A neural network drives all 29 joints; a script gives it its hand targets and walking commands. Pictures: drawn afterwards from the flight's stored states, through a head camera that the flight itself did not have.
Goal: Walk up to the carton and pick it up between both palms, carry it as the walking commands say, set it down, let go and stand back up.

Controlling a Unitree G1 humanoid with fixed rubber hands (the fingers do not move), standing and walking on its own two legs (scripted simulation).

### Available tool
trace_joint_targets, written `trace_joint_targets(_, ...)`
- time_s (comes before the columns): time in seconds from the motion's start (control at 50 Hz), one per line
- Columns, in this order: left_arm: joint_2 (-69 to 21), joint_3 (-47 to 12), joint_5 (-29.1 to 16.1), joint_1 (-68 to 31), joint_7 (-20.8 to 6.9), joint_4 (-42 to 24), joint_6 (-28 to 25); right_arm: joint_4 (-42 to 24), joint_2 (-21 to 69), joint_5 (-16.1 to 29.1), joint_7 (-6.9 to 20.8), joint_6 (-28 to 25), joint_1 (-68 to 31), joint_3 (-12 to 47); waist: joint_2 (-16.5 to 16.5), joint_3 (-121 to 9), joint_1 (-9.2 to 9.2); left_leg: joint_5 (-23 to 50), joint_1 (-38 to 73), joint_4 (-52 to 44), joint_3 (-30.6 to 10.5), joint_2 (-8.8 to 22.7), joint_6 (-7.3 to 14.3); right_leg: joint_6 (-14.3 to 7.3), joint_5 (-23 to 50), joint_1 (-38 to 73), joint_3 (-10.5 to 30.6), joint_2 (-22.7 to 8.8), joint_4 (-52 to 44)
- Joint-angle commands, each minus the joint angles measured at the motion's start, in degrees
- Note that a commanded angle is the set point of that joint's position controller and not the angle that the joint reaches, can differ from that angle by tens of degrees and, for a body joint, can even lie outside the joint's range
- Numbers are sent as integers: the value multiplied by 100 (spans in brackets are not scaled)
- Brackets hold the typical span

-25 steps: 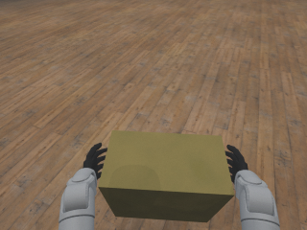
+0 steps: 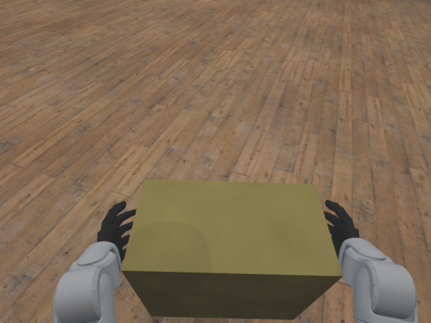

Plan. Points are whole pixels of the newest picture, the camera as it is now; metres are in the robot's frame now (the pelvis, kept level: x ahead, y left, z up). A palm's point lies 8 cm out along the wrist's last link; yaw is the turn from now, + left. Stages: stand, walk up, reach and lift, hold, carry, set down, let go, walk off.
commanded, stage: carry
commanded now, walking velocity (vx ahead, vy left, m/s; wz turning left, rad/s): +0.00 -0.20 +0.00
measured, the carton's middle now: (225, 256) +0.27 +0.00 +0.02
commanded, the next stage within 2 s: none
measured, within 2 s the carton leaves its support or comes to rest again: neither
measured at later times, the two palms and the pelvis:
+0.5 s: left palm (201, 278) +0.20 +0.04 +0.08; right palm out of the picture +0.18 -0.33 +0.08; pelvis -0.05 -0.12 +0.00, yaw -3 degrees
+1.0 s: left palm (298, 304) +0.16 -0.09 +0.09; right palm out of the picture +0.13 -0.47 +0.09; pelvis -0.10 -0.25 +0.00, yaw -4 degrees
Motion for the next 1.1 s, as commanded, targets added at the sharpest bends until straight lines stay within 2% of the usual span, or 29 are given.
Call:
trace_joint_targets(0.0, -4149, -4639, -1947, -2796, -1028, -525, 136, -860, 4246, 1728, 1087, 169, -2217, 4197, 1648, -913, -34, 3268, 1610, -1522, -2819, 2983, 1263, 360, -1203, -1232, 391, -506, 2147)
trace_joint_targets(0.04, -4364, -4678, -2025, -2677, -1097, -302, 115, -952, 4306, 1649, 1056, 194, -2376, 4270, 769, -771, 18, 2812, 1269, -1496, -2002, 2518, 935, 500, -690, -1151, 614, -777, 2696)
trace_joint_targets(0.06, -4444, -4654, -2006, -2593, -1124, -203, 99, -1002, 4305, 1623, 1060, 187, -2458, 4282, 763, -685, 50, 2942, 1217, -1399, -1561, 2232, 752, 563, -490, -1113, 522, -798, 2547)
trace_joint_targets(0.1, -4467, -4641, -2033, -2653, -1118, -268, 60, -1089, 4302, 1626, 1056, 176, -2473, 4254, 1111, -682, 44, 3314, 1208, -1201, -1007, 1839, 575, 672, -433, -925, 120, -610, 2031)
trace_joint_targets(0.24, -4356, -4579, -1924, -2396, -1029, -244, 103, -1037, 4123, 1562, 1079, 259, -2150, 4181, 1996, -979, 37, 2951, 976, -679, -674, 1697, 205, 553, -313, 292, -477, -370, -490)
trace_joint_targets(0.26, -4347, -4536, -1900, -2293, -1017, -180, 99, -1032, 4114, 1558, 1085, 257, -2146, 4198, 1811, -1047, 52, 2759, 730, -389, -559, 1552, 26, 506, -14, 834, -576, -292, -1087)
trace_joint_targets(0.28, -4348, -4508, -1873, -2223, -1011, -179, 91, -1069, 4107, 1567, 1092, 248, -2151, 4227, 1362, -1159, 74, 2344, 331, 87, -395, 1432, -177, 472, 333, 1468, -323, -556, -1558)
trace_joint_targets(0.3, -4292, -4468, -1837, -2117, -1023, -206, 101, -1129, 4067, 1563, 1093, 234, -2209, 4273, 409, -1267, 114, 721, -453, 830, -220, 1178, -432, 355, 1472, 2106, 542, -1460, -1705)
trace_joint_targets(0.32, -4243, -4408, -1720, -1904, -1025, -78, 48, -1207, 4109, 1569, 1139, 274, -2269, 4306, -1425, -1287, 161, -1787, -1626, 1784, 127, 404, -616, -338, 3104, 2286, 1848, -2649, -1485)
trace_joint_targets(0.34, -4356, -4403, -1686, -2059, -1028, -272, -4, -1174, 4363, 1657, 1177, 247, -2397, 4410, -1422, -1396, 168, -2265, -1518, 2816, -283, 404, -475, -695, 3324, 2011, 1625, -2431, -1329)
trace_joint_targets(0.38, -4394, -4491, -1685, -2222, -1007, -501, -84, -1212, 4544, 1909, 1221, 127, -2719, 4616, -858, -1307, 199, -1638, -1499, 3496, -348, 359, -323, -736, 2701, 1606, 1000, -2102, -1336)
trace_joint_targets(0.42, -4364, -4532, -1676, -2318, -971, -648, -156, -1348, 4554, 2042, 1187, 42, -2859, 4733, -672, -1208, 178, -1034, -1319, 3016, -232, 333, -271, -636, 2014, 1378, 585, -1810, -1283)
trace_joint_targets(0.5, -4119, -4603, -1703, -1923, -992, -590, -83, -1257, 4289, 1859, 1087, 93, -2277, 4567, -831, -1331, 148, -893, -315, 1163, 43, 36, -123, -723, 1627, 1249, 781, -1770, -1257)
trace_joint_targets(0.54, -4069, -4659, -1737, -1884, -1007, -560, -21, -1114, 4258, 1771, 1075, 125, -2014, 4454, -643, -1287, 21, -137, 504, -410, 90, 23, -51, -536, 1258, 928, 767, -1645, -1090)
trace_joint_targets(0.56, -4072, -4686, -1739, -1869, -1005, -524, 11, -1045, 4237, 1740, 1083, 149, -1952, 4389, -119, -1206, -15, 141, 1119, -1294, -534, 517, -44, -220, 757, 428, 585, -1397, -591)
trace_joint_targets(0.58, -4087, -4666, -1707, -1821, -1002, -507, 15, -1004, 4213, 1706, 1109, 178, -1784, 4280, 1017, -1150, -51, -79, 1949, -1909, -2321, 2114, 147, 195, -174, -742, 260, -1077, 434)
trace_joint_targets(0.6, -4023, -4743, -1799, -2160, -1065, -617, 19, -678, 4105, 1548, 1135, 62, -1677, 4150, 2458, -553, -7, 1691, 1445, -2073, -3730, 3336, 969, 474, -1379, -1608, -55, -539, 1492)
trace_joint_targets(0.62, -4205, -4856, -1886, -2370, -1078, -561, 4, -901, 4167, 1570, 1136, 93, -1881, 4125, 1586, -374, 23, 2104, 1099, -1909, -3202, 2986, 1004, 492, -1165, -1393, 575, -769, 2337)
trace_joint_targets(0.66, -4424, -4852, -1946, -2506, -1114, -461, -13, -1015, 4344, 1631, 1164, 83, -2198, 4255, 836, -307, 24, 1633, 728, -1887, -1987, 2343, 669, 577, -437, -1204, 547, -811, 2811)
trace_joint_targets(0.72, -4439, -4808, -1964, -2500, -1075, -519, -66, -1186, 4306, 1689, 1156, 49, -2233, 4253, 1143, -535, 67, 2370, 1024, -1590, -1059, 1760, 398, 732, -40, -1037, 298, -684, 2670)
trace_joint_targets(0.8, -4321, -4787, -1884, -2306, -981, -485, 11, -1120, 4069, 1628, 1150, 137, -1930, 4135, 1610, -842, 24, 3058, 1426, -1284, -982, 1772, 431, 734, -351, -885, 31, -588, 1815)
trace_joint_targets(0.9, -4290, -4615, -1761, -2116, -967, -293, 89, -1072, 4009, 1570, 1167, 226, -2028, 4154, 2051, -856, 20, 2439, 851, -1024, -786, 1748, 164, 572, -498, 164, -302, -451, -311)
trace_joint_targets(0.92, -4291, -4556, -1747, -2020, -963, -242, 87, -1091, 4020, 1569, 1165, 227, -2075, 4182, 1869, -942, 66, 2434, 615, -680, -648, 1631, 10, 528, -191, 748, -465, -365, -1029)
trace_joint_targets(0.94, -4281, -4510, -1741, -1938, -962, -241, 84, -1135, 4032, 1572, 1166, 220, -2079, 4216, 1336, -1023, 91, 2221, 220, -107, -464, 1432, -171, 505, 62, 1391, -302, -509, -1649)
trace_joint_targets(0.96, -4260, -4477, -1746, -1901, -981, -313, 90, -1181, 4013, 1566, 1158, 205, -2142, 4265, 424, -1068, 150, 741, -601, 565, -291, 1176, -382, 441, 606, 2011, 454, -1292, -1927)
trace_joint_targets(0.98, -4167, -4407, -1680, -1767, -1006, -247, 60, -1166, 4021, 1517, 1166, 210, -2087, 4319, -1445, -1213, 137, -1878, -1819, 1716, 122, 448, -653, -40, 1938, 2336, 2079, -2806, -1876)
trace_joint_targets(1.0, -4258, -4368, -1593, -1783, -1029, -352, -39, -1311, 4266, 1604, 1195, 197, -2293, 4457, -1747, -1241, 143, -2276, -1610, 2670, -303, 374, -505, -516, 2244, 1728, 1808, -2566, -1645)
trace_joint_targets(1.04, -4345, -4474, -1675, -2096, -1036, -676, -109, -1421, 4454, 1845, 1189, 67, -2695, 4684, -1071, -1059, 185, -1505, -1573, 3433, -336, 294, -364, -529, 1667, 1349, 1005, -2023, -1619)
trace_joint_targets(1.08, -4296, -4534, -1709, -2194, -1010, -879, -193, -1572, 4481, 2007, 1133, -12, -2776, 4806, -790, -1056, 191, -937, -1470, 3303, -218, 275, -351, -461, 1278, 1295, 592, -1737, -1533)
